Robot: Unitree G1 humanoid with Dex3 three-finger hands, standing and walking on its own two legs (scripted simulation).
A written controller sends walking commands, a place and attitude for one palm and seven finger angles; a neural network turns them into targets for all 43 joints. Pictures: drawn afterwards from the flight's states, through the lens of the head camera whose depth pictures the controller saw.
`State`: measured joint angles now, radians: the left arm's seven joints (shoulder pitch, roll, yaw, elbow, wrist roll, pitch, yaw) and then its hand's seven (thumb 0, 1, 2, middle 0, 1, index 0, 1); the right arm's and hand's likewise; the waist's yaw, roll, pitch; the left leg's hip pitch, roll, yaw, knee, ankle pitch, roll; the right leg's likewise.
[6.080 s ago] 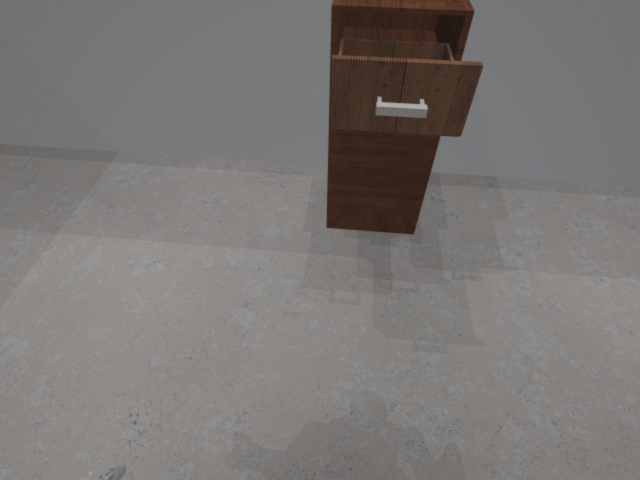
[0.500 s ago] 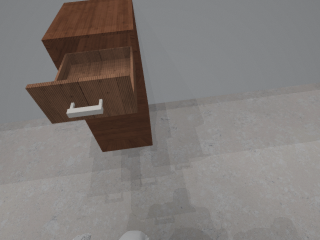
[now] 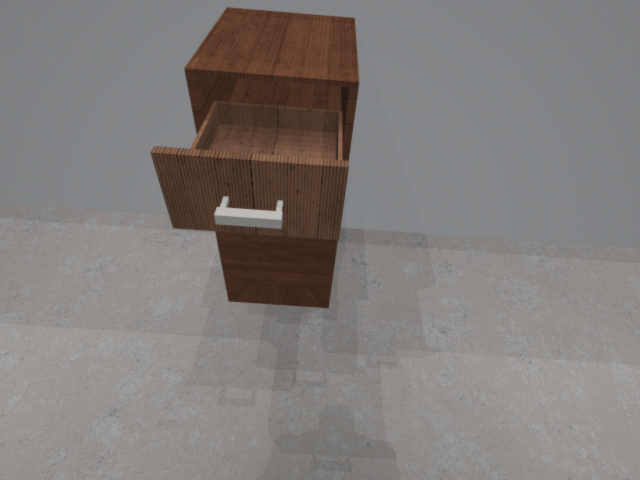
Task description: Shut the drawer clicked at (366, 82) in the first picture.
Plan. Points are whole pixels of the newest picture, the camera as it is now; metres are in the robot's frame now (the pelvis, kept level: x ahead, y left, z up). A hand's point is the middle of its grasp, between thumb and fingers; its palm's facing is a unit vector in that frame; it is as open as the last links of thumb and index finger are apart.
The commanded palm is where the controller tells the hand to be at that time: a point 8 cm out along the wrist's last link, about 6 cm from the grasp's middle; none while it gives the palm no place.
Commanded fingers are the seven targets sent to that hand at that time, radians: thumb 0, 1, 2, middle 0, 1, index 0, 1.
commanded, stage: take the last steps up to it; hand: left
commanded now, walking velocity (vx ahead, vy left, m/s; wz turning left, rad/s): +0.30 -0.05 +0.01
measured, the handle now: (250, 210) +0.55 +0.17 +0.00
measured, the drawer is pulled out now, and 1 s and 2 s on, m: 0.30 0.30 0.30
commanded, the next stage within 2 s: come to a stop and stand still in 0.72 s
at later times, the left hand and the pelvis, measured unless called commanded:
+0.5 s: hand out of the picture +0.08 +0.10 -0.17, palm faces +0.11 -0.98 -0.17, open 7.3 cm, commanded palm none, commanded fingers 0.00 0.90 0.90 -0.20 -0.30 -0.20 -0.30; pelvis +0.11 -0.05 +0.00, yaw +2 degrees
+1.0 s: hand (216, 414) +0.26 +0.18 -0.19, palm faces +0.09 -0.98 -0.18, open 7.4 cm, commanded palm none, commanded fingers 0.00 0.90 0.90 -0.20 -0.30 -0.20 -0.30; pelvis +0.23 +0.00 +0.00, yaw +1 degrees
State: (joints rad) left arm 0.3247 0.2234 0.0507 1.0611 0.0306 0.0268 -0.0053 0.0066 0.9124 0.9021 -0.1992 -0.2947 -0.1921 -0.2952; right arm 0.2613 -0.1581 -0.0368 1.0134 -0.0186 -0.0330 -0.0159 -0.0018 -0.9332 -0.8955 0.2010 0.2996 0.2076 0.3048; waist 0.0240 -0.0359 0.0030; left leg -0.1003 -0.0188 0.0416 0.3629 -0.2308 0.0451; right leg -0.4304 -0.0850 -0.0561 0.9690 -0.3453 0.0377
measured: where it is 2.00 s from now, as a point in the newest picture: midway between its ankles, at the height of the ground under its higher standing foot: outside the picture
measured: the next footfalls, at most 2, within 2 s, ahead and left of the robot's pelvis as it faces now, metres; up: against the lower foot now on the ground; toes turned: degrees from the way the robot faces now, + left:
right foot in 0.22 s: +0.13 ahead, -0.15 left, +0.00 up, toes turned -6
left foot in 0.70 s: +0.25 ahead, +0.10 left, +0.00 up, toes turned +4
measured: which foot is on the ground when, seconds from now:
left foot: down 0.00-0.22, up 0.24-0.68, down 0.70-1.00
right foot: up 0.00-0.20, down 0.22-0.70, up 0.72-1.00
